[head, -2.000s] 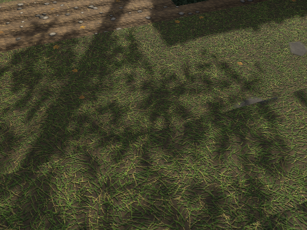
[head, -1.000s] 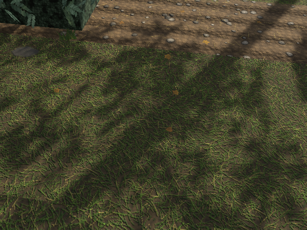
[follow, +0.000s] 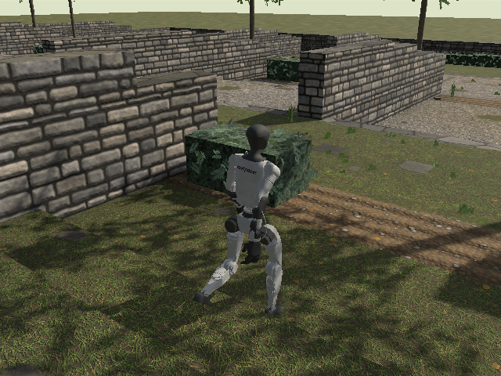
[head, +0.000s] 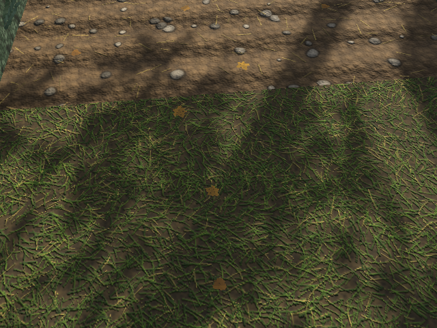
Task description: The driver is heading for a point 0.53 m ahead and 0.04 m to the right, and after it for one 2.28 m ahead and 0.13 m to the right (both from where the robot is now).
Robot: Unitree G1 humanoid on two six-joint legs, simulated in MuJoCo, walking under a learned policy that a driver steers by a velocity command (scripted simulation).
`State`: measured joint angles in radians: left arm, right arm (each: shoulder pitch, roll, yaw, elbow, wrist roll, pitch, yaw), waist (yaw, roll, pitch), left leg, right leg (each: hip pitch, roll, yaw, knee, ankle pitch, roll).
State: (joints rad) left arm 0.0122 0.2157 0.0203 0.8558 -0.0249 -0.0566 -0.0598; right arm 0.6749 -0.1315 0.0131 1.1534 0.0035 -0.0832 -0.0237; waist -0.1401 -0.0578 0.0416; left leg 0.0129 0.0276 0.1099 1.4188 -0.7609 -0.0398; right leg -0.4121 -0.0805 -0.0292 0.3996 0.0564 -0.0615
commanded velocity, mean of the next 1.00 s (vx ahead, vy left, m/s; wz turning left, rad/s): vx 0.33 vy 0.00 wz -0.31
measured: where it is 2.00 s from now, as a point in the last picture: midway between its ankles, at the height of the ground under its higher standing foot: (210, 320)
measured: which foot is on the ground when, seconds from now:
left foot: up 0.00-0.30, down 0.32-0.78, up 0.80-1.00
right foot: down 0.00-0.34, up 0.36-0.74, down 0.76-1.00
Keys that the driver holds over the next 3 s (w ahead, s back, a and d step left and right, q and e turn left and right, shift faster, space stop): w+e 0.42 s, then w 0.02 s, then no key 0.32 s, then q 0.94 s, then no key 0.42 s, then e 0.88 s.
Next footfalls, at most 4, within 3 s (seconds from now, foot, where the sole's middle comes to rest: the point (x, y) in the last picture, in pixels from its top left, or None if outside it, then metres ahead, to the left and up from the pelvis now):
0.32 left None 0.45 0.13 -0.78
0.76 right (260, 298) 0.50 -0.15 -0.78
1.18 left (176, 303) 0.53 0.10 -0.78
1.74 right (246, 289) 0.54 -0.12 -0.78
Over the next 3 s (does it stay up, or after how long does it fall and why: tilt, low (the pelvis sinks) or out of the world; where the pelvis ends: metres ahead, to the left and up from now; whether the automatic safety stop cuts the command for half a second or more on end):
stays up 0.50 -0.05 0.00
